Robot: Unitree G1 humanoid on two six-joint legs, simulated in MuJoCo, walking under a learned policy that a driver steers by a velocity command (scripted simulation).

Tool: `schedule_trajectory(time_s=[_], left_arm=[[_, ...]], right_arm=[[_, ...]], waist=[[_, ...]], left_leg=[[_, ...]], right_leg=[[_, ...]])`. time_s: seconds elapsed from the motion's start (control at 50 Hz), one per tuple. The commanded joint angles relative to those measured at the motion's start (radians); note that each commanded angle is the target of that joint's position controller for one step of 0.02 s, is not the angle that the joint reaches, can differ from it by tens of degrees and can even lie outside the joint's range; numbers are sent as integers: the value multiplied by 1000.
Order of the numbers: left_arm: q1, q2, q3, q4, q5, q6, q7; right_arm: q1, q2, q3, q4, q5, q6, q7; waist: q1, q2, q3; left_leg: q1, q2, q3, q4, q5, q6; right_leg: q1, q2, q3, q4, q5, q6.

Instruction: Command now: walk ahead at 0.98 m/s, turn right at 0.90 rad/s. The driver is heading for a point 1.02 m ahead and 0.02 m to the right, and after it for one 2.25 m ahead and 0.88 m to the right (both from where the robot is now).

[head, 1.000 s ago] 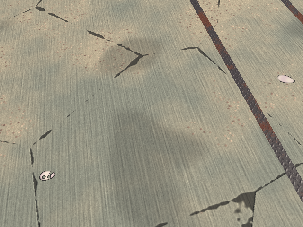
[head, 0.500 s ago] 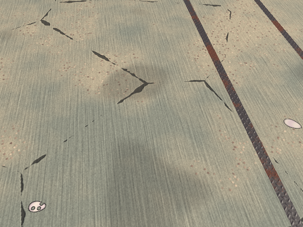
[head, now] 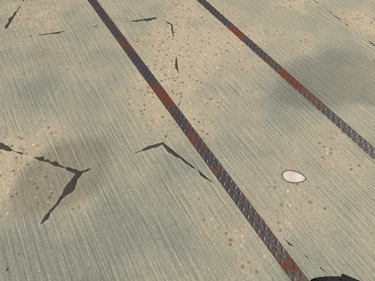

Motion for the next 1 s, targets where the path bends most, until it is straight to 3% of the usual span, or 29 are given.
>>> schedule_trajectory(time_s=[0.02,0.1,0.14,0.16,0.18,0.2,0.22,0.24,0.26,0.28,0.3,0.34,0.38,0.44,0.48,0.52,0.58,0.62,0.64,0.66,0.68,0.7,0.72,0.74,0.78,0.82,0.9,0.96,1.0], left_arm=[[-77,140,36,-94,-4,-40,1],[0,172,51,-68,-21,-41,0],[-17,191,57,-69,-19,-37,12],[-26,213,61,-69,-14,-37,16],[-57,251,67,-75,-3,-39,13],[-122,245,65,-86,7,-48,7],[-133,95,27,-106,19,-61,10],[10,3,-8,-167,-40,-58,5],[-39,88,-9,-122,-3,-42,15],[-123,109,-4,-118,16,-34,5],[-181,98,-7,-126,28,-28,-7],[-233,46,-22,-163,41,-13,-32],[-272,13,-38,-191,43,1,-40],[-404,26,-53,-264,46,2,-54],[-472,27,-66,-289,38,-3,-73],[-524,18,-75,-298,31,-9,-85],[-486,49,-64,-275,47,-13,-63],[-131,115,-25,-169,55,-15,-29],[22,201,6,-128,70,-15,-6],[4,285,24,-139,89,-24,9],[-6,253,27,-149,60,-21,11],[-84,177,13,-126,51,-28,12],[-131,124,4,-115,46,-39,8],[-164,95,-1,-110,46,-48,7],[-153,41,-14,-83,30,-67,6],[-137,24,-15,-51,8,-86,4],[-116,-7,-25,-19,11,-102,4],[-106,26,-27,-7,1,-101,26],[-95,96,-14,-16,-7,-101,54]], right_arm=[[-123,-94,-16,-108,13,8,13],[-200,-100,-16,-134,36,-1,14],[-169,-125,-26,-130,36,-5,5],[-92,-162,-42,-109,39,-6,-6],[54,-214,-66,-75,49,-10,-21],[276,-260,-91,-22,50,-13,-42],[487,-316,-116,20,20,-16,-65],[375,-387,-131,9,-7,-14,-52],[261,-280,-128,-10,8,-8,-38],[208,-189,-108,-6,18,-7,-30],[209,-151,-100,23,14,-8,-23],[254,-128,-89,93,15,-24,-20],[288,-104,-82,141,37,-44,-6],[271,-142,-88,162,47,-59,-2],[259,-159,-91,167,54,-62,2],[298,-189,-95,192,62,-65,8],[371,-253,-103,239,64,-53,1],[348,-295,-108,244,64,-30,-15],[355,-232,-92,222,61,-27,-13],[460,-55,-60,171,80,-27,-1],[392,-158,-81,153,93,-24,-10],[301,-175,-90,143,91,-20,-12],[281,-140,-79,152,82,-18,-5],[290,-121,-78,172,74,-6,4],[317,-84,-77,192,57,30,22],[228,-63,-79,164,53,54,35],[42,-35,-63,95,65,55,52],[-51,-29,-46,58,51,42,70],[48,-57,-52,92,37,37,76]], waist=[[-22,-7,136],[49,-51,57],[26,-49,12],[-10,-53,-55],[-97,-61,-148],[-223,-54,-241],[-270,107,-363],[-111,464,-479],[-117,269,-343],[-120,131,-219],[-114,27,-131],[-76,54,-44],[-48,67,0],[-23,66,78],[-23,40,93],[-35,33,128],[0,73,47],[186,99,-154],[229,30,-260],[83,-256,-382],[117,-183,-427],[72,-91,-216],[35,-53,-98],[-2,-53,-61],[-49,-80,-24],[-59,-68,37],[-55,-77,95],[-60,-16,131],[-106,-50,46]], left_leg=[[95,-29,96,-249,216,-31],[210,-102,107,-474,421,4],[313,-139,94,-576,368,21],[426,-167,87,-583,303,30],[589,-169,74,-572,210,38],[831,-114,51,-555,132,52],[1048,111,-158,-553,-206,81],[1158,357,-783,-790,-373,197],[1032,289,-775,-828,-511,214],[896,237,-588,-818,-424,210],[776,196,-463,-828,-246,207],[646,141,-303,-856,-70,198],[607,137,-229,-899,27,199],[539,120,-68,-1005,143,196],[455,59,82,-1077,222,172],[415,80,128,-1152,371,175],[623,92,182,-963,986,156],[562,76,181,-491,1124,134],[351,13,163,-136,759,130],[54,-125,82,243,-195,123],[-14,-133,-24,351,-125,147],[-65,-83,-12,307,7,149],[-42,-45,7,242,58,144],[2,-22,6,206,73,134],[64,5,10,171,79,119],[-27,22,27,140,108,112],[-50,-22,140,-42,325,123],[75,-104,275,-338,442,151],[268,-203,334,-443,486,161]], right_leg=[[-292,-208,288,-274,165,-119],[-111,-233,303,-206,541,-50],[-19,-236,309,-106,710,-12],[19,-236,316,6,853,14],[18,-235,318,195,904,35],[-94,-200,293,440,821,50],[-250,-144,203,791,244,44],[-513,-55,87,1025,-231,80],[-607,-159,68,1050,-113,60],[-603,-202,48,1006,-26,66],[-585,-225,34,965,-3,72],[-575,-252,51,903,-31,78],[-615,-263,70,846,-62,83],[-667,-273,48,669,60,103],[-524,-264,-54,457,200,105],[-369,-254,-133,337,275,82],[-242,-183,-198,262,193,37],[159,-150,-157,215,94,22],[408,-320,33,212,-116,25],[578,-632,523,73,-408,12],[514,-660,721,-86,-426,18],[351,-602,521,-89,-317,26],[202,-561,381,-109,-160,25],[113,-522,278,-135,-69,42],[4,-488,139,-195,23,54],[12,-469,12,-244,146,79],[2,-368,-261,-275,511,144],[19,-351,-363,-230,866,179],[70,-378,-367,-37,1179,203]])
